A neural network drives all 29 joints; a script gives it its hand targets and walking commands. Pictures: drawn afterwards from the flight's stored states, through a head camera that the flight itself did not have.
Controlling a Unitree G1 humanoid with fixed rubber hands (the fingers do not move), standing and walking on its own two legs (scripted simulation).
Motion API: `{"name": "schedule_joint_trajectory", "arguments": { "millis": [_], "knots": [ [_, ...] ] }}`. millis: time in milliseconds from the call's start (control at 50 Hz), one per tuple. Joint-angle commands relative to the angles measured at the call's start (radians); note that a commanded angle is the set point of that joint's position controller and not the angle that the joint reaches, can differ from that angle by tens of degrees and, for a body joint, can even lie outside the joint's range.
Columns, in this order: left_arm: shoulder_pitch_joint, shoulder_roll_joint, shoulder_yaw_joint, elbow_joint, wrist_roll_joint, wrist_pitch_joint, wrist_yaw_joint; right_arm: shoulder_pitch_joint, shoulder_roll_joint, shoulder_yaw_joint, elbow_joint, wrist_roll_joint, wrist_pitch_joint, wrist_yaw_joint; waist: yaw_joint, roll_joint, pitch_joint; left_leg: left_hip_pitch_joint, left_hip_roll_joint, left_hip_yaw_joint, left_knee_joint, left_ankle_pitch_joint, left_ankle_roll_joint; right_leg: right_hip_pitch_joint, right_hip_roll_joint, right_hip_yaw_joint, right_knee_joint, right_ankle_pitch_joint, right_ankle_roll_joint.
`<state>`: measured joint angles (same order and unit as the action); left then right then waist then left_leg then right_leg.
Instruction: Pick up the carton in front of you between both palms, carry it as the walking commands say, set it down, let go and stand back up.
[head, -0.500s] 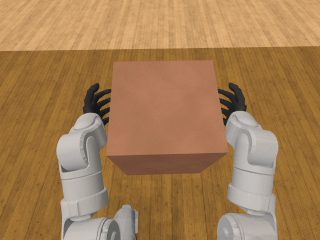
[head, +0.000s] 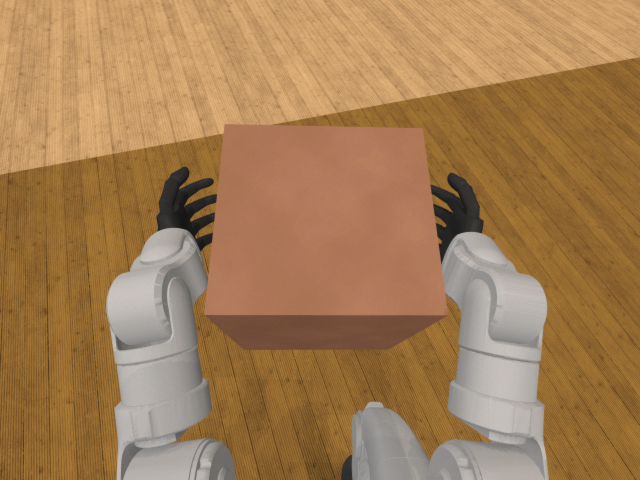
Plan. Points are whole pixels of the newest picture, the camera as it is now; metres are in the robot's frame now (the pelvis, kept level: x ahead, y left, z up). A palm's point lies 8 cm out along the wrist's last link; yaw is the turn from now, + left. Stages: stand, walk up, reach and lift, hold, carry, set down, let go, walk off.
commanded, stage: carry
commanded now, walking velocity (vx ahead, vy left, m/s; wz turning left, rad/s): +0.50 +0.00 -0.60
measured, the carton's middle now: (320, 255) +0.36 +0.00 +0.06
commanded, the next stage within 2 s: none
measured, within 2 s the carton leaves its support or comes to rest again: neither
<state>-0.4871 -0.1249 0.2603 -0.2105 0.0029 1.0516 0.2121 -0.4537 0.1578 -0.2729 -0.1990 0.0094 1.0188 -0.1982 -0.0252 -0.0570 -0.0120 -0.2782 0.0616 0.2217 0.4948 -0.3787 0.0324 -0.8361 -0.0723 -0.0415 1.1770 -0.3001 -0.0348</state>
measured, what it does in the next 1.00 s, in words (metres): climbs: right foot, then left foot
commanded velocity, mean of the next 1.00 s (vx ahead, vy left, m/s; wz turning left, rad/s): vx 0.50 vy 0.00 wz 0.31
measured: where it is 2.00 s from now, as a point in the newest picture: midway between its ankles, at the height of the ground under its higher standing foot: (313, 190)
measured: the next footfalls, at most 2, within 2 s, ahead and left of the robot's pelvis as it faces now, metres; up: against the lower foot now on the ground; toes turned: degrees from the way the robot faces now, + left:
right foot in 0.20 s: +0.31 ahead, -0.11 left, +0.02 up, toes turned -13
left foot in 0.74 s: +0.67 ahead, -0.03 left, +0.04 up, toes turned +4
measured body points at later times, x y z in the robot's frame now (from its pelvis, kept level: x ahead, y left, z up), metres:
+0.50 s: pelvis +0.30 -0.06 +0.02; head +0.34 -0.08 +0.46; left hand +0.67 +0.03 +0.14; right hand +0.62 -0.27 +0.13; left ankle +0.40 +0.07 -0.60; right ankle +0.27 -0.10 -0.72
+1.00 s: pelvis +0.61 -0.08 +0.03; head +0.66 -0.08 +0.48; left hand +0.96 +0.10 +0.15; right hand +0.98 -0.21 +0.15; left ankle +0.63 -0.03 -0.69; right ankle +0.70 -0.24 -0.60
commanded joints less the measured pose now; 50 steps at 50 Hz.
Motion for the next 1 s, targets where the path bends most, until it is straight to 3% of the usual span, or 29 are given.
{"name": "schedule_joint_trajectory", "arguments": {
  "millis": [0, 80, 100, 140, 160, 180, 200, 220, 240, 260, 300, 320, 340, 400, 500, 600, 620, 640, 680, 700, 720, 740, 760, 780, 820, 840, 860, 900, 980],
  "knots": [
    [-0.515, -0.63, -0.599, -0.058, -0.133, -0.01, 0.005, -0.555, 0.578, 0.6, -0.107, 0.171, -0.003, -0.008, -0.027, 0.182, -0.35, 0.384, 0.234, -0.162, -0.144, 0.459, 0.121, -0.07, -0.018, -0.03, -0.157, 0.087, -0.003],
    [-0.488, -0.61, -0.575, -0.036, -0.124, 0.016, 0.01, -0.545, 0.557, 0.593, -0.096, 0.162, 0.021, -0.011, -0.032, 0.206, -0.29, 0.384, 0.208, -0.026, -0.132, 0.637, 0.063, 0.112, 0.033, -0.15, -0.429, 0.138, -0.043],
    [-0.484, -0.607, -0.568, -0.027, -0.12, 0.021, 0.009, -0.546, 0.552, 0.594, -0.097, 0.159, 0.025, -0.01, -0.012, 0.21, -0.306, 0.397, 0.205, 0.005, -0.078, 0.817, 0.042, 0.19, 0.079, -0.194, -0.467, 0.127, -0.056],
    [-0.492, -0.599, -0.56, -0.012, -0.115, 0.03, 0.01, -0.53, 0.541, 0.575, -0.081, 0.148, 0.037, -0.011, 0.051, 0.287, -0.357, 0.386, 0.217, 0.051, 0.137, 1.137, 0.002, 0.377, 0.175, -0.277, -0.498, 0.089, -0.08],
    [-0.491, -0.611, -0.565, 0.007, -0.116, 0.035, 0.01, -0.516, 0.539, 0.569, -0.065, 0.132, 0.043, -0.012, 0.111, 0.265, -0.422, 0.328, 0.199, 0.078, 0.37, 1.154, -0.026, 0.58, 0.211, -0.268, -0.624, 0.15, -0.104],
    [-0.484, -0.638, -0.573, 0.008, -0.129, 0.038, 0.007, -0.548, 0.524, 0.556, -0.068, 0.113, 0.043, -0.014, 0.169, 0.196, -0.474, 0.092, 0.162, 0.057, 0.638, 0.82, -0.059, 0.86, 0.16, -0.145, -0.667, 0.177, -0.118],
    [-0.533, -0.637, -0.587, -0.003, -0.144, 0.036, 0.008, -0.529, 0.558, 0.548, -0.069, 0.092, 0.048, -0.015, 0.093, -0.098, -0.513, -0.274, 0.033, -0.022, 0.865, -0.104, -0.107, 1.085, -0.142, 0.362, -0.65, 0.349, -0.248],
    [-0.53, -0.644, -0.59, 0.018, -0.16, 0.04, 0.009, -0.505, 0.533, 0.515, -0.033, 0.087, 0.058, -0.019, 0.124, -0.135, -0.609, -0.459, -0.063, -0.169, 1.083, -0.205, -0.11, 1.198, -0.24, 0.722, -0.747, 0.397, -0.377],
    [-0.563, -0.668, -0.611, -0.003, -0.194, 0.038, -0.001, -0.537, 0.55, 0.503, -0.038, 0.078, 0.056, -0.022, 0.136, -0.074, -0.579, -0.549, -0.025, -0.25, 1.127, -0.158, -0.073, 1.196, -0.225, 0.646, -0.731, 0.415, -0.375],
    [-0.581, -0.706, -0.63, 0.01, -0.211, 0.031, -0.012, -0.565, 0.573, 0.501, -0.031, 0.074, 0.054, -0.02, 0.129, 0.006, -0.519, -0.566, 0.0, -0.252, 1.099, -0.137, -0.051, 1.087, -0.207, 0.562, -0.729, 0.399, -0.335],
    [-0.661, -0.785, -0.668, -0.052, -0.235, 0.007, -0.033, -0.636, 0.649, 0.535, -0.048, 0.097, 0.034, -0.003, 0.078, 0.07, -0.464, -0.526, 0.039, -0.259, 0.939, -0.067, -0.015, 0.933, -0.185, 0.418, -0.753, 0.303, -0.246],
    [-0.678, -0.809, -0.68, -0.079, -0.241, -0.004, -0.041, -0.655, 0.67, 0.554, -0.067, 0.102, 0.024, 0.001, 0.064, 0.059, -0.461, -0.494, 0.047, -0.248, 0.892, -0.033, -0.005, 0.881, -0.181, 0.366, -0.784, 0.233, -0.223],
    [-0.681, -0.801, -0.682, -0.094, -0.239, -0.011, -0.045, -0.655, 0.676, 0.571, -0.078, 0.108, 0.019, 0.004, 0.054, 0.002, -0.449, -0.483, 0.049, -0.238, 0.865, 0.003, 0.003, 0.842, -0.182, 0.328, -0.802, 0.202, -0.215],
    [-0.557, -0.721, -0.635, -0.063, -0.179, -0.016, -0.029, -0.637, 0.653, 0.626, -0.102, 0.142, 0.015, 0.005, 0.064, -0.017, -0.449, -0.592, 0.055, -0.217, 0.833, 0.082, -0.001, 0.898, -0.192, 0.258, -0.828, 0.236, -0.223],
    [-0.471, -0.63, -0.57, -0.04, -0.114, -0.001, -0.004, -0.635, 0.612, 0.641, -0.092, 0.18, 0.037, -0.001, 0.079, -0.007, -0.361, -0.747, 0.029, -0.141, 0.724, 0.152, 0.007, 1.031, -0.15, 0.124, -0.848, 0.447, -0.16],
    [-0.463, -0.606, -0.549, 0.005, -0.108, 0.011, -0.008, -0.582, 0.605, 0.589, 0.017, 0.132, 0.063, -0.016, 0.092, -0.064, -0.271, -0.618, -0.043, -0.033, 0.39, 0.247, 0.041, 1.049, -0.095, -0.023, -0.863, 0.72, -0.099],
    [-0.47, -0.605, -0.542, 0.007, -0.11, 0.013, -0.01, -0.575, 0.61, 0.578, 0.03, 0.121, 0.066, -0.021, 0.082, -0.072, -0.282, -0.532, -0.066, -0.007, 0.314, 0.261, 0.054, 1.046, -0.088, -0.067, -0.833, 0.842, -0.081],
    [-0.49, -0.612, -0.547, 0.006, -0.121, 0.014, -0.013, -0.567, 0.613, 0.57, 0.036, 0.11, 0.064, -0.025, 0.067, -0.074, -0.289, -0.42, -0.106, 0.039, 0.231, 0.28, 0.068, 1.021, -0.089, -0.111, -0.788, 1.044, -0.056],
    [-0.524, -0.622, -0.546, 0.005, -0.122, 0.011, -0.012, -0.601, 0.627, 0.557, 0.045, 0.102, 0.063, -0.029, -0.002, -0.149, -0.35, -0.163, -0.177, 0.07, 0.183, 0.277, 0.082, 0.953, -0.118, -0.161, -0.604, 1.303, -0.019],
    [-0.54, -0.631, -0.542, 0.0, -0.113, 0.007, -0.01, -0.632, 0.632, 0.563, 0.038, 0.11, 0.062, -0.028, -0.048, -0.17, -0.412, 0.001, -0.204, 0.062, 0.139, 0.234, 0.094, 0.9, -0.128, -0.173, -0.422, 1.329, -0.009],
    [-0.584, -0.624, -0.542, -0.007, -0.116, 0.004, -0.007, -0.623, 0.641, 0.559, 0.043, 0.117, 0.06, -0.027, -0.098, -0.068, -0.469, 0.222, -0.194, -0.022, 0.015, 0.264, 0.113, 0.764, -0.101, -0.161, -0.155, 1.127, 0.016],
    [-0.587, -0.633, -0.532, -0.003, -0.104, 0.004, -0.004, -0.618, 0.657, 0.566, 0.053, 0.118, 0.058, -0.025, -0.07, 0.131, -0.444, 0.44, -0.007, -0.33, 0.062, 0.484, 0.174, 0.427, 0.015, -0.075, 0.067, 0.186, 0.026],
    [-0.543, -0.632, -0.52, 0.03, -0.099, 0.016, 0.001, -0.609, 0.63, 0.557, 0.087, 0.105, 0.06, -0.03, -0.057, 0.275, -0.567, 0.601, 0.232, -0.858, -0.032, 0.497, 0.403, 0.158, 0.159, 0.03, 0.433, -0.245, 0.068],
    [-0.526, -0.612, -0.506, 0.06, -0.091, 0.021, 0.007, -0.591, 0.642, 0.568, 0.095, 0.126, 0.064, -0.028, -0.065, 0.155, -0.591, 0.636, 0.227, -0.897, -0.065, 0.444, 0.425, 0.039, 0.1, 0.109, 0.519, -0.198, 0.036],
    [-0.571, -0.659, -0.493, 0.022, -0.083, 0.014, 0.007, -0.701, 0.727, 0.639, 0.008, 0.206, 0.051, -0.007, -0.047, 0.003, -0.474, 0.445, 0.184, -0.72, -0.043, 0.423, 0.328, -0.006, 0.02, 0.111, 0.403, -0.157, 0.021],
    [-0.587, -0.677, -0.498, 0.006, -0.083, 0.007, 0.004, -0.737, 0.746, 0.664, -0.038, 0.228, 0.042, 0.002, -0.033, -0.011, -0.443, 0.338, 0.159, -0.672, -0.062, 0.417, 0.302, 0.019, 0.003, 0.109, 0.339, -0.141, 0.025],
    [-0.603, -0.69, -0.503, -0.017, -0.09, -0.001, 0.0, -0.786, 0.757, 0.677, -0.09, 0.244, 0.031, 0.006, -0.009, 0.013, -0.438, 0.265, 0.137, -0.63, -0.084, 0.35, 0.281, 0.056, -0.009, 0.116, 0.28, -0.129, 0.033],
    [-0.583, -0.664, -0.528, -0.033, -0.095, -0.01, -0.006, -0.742, 0.722, 0.666, -0.092, 0.236, 0.027, 0.007, -0.001, 0.05, -0.435, 0.204, 0.107, -0.557, -0.099, 0.281, 0.267, 0.058, -0.028, 0.096, 0.19, -0.111, 0.053],
    [-0.526, -0.642, -0.581, -0.064, -0.131, -0.01, -0.009, -0.608, 0.643, 0.613, -0.075, 0.184, 0.032, -0.005, -0.035, 0.097, -0.426, 0.297, 0.066, -0.495, -0.058, 0.506, 0.261, -0.066, -0.055, 0.073, -0.021, -0.003, 0.107]
  ]
}}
